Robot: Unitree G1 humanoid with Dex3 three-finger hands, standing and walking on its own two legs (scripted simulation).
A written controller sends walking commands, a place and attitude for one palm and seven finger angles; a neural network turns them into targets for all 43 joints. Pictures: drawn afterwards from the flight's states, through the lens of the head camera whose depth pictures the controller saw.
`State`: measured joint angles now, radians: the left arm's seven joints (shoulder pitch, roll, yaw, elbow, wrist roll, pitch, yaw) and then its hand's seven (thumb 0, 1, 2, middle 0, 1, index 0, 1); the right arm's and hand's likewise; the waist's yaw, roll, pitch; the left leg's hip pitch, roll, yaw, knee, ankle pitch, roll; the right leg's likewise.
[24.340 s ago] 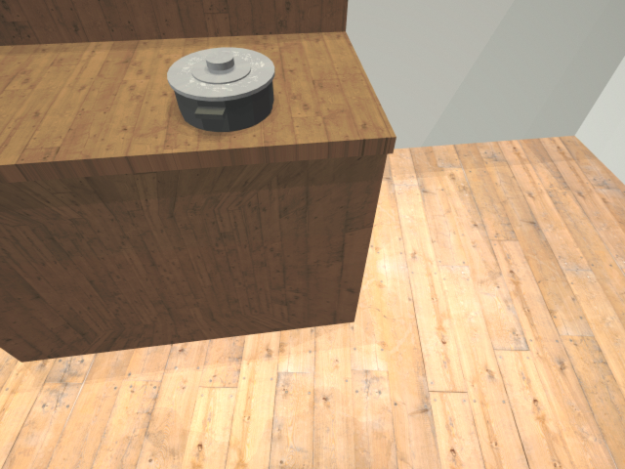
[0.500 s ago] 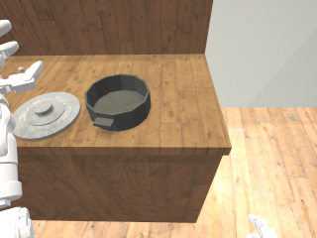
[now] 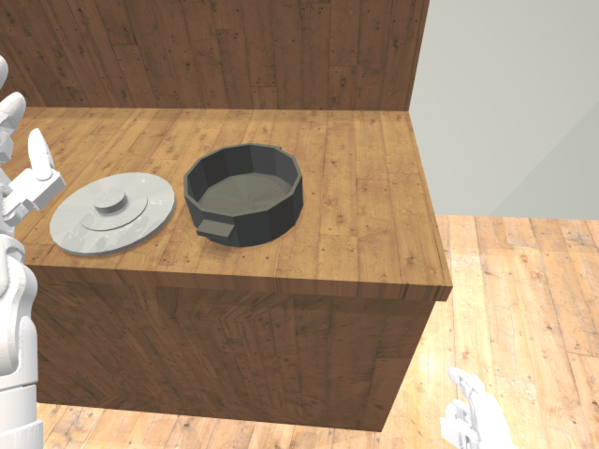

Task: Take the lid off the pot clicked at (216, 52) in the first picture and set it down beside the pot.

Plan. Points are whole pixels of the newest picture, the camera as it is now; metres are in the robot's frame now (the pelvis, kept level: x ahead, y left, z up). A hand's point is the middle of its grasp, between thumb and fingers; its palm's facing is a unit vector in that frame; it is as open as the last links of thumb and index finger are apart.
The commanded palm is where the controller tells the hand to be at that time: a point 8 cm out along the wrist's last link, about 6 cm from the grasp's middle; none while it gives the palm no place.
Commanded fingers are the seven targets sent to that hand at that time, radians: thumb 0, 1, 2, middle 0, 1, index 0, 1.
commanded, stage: draw the hand back to the body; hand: left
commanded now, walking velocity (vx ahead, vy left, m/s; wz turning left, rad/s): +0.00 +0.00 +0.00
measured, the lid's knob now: (110, 200) +0.46 +0.40 +0.07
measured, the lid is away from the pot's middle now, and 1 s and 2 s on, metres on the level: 0.24 0.24 0.24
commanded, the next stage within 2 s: step back with the hand held close in 0.78 s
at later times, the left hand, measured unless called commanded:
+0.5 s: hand (2, 251) +0.19 +0.27 +0.26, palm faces +0.48 -0.84 -0.26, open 7.4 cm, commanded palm +0.13 +0.30 +0.26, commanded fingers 0.00 0.90 0.90 -0.20 -0.30 -0.20 -0.30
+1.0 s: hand out of the picture +0.14 +0.27 +0.27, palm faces +0.51 -0.80 -0.32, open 7.4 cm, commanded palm +0.08 +0.32 +0.26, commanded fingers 0.00 0.90 0.90 -0.20 -0.30 -0.20 -0.30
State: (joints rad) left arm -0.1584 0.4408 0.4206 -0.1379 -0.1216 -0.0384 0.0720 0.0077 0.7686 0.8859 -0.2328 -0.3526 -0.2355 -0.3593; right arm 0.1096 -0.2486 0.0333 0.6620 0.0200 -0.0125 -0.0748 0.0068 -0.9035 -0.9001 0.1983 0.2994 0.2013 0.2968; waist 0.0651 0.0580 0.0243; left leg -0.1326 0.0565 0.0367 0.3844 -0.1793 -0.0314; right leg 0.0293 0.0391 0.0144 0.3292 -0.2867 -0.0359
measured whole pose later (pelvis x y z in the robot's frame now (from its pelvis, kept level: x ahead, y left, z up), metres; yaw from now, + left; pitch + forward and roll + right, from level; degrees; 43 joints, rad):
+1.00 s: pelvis -0.04 +0.04 +0.00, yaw +1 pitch -5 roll -3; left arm 0.28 0.42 0.44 -0.63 -0.10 -0.15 0.08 0.01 0.89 0.90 -0.21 -0.30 -0.21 -0.31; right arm 0.14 -0.22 0.05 0.63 -0.01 -0.05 -0.06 0.01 -0.90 -0.90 0.20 0.30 0.20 0.30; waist 0.06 0.06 0.00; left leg -0.22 0.05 0.01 0.50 -0.18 0.01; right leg -0.01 0.03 -0.01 0.34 -0.24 0.01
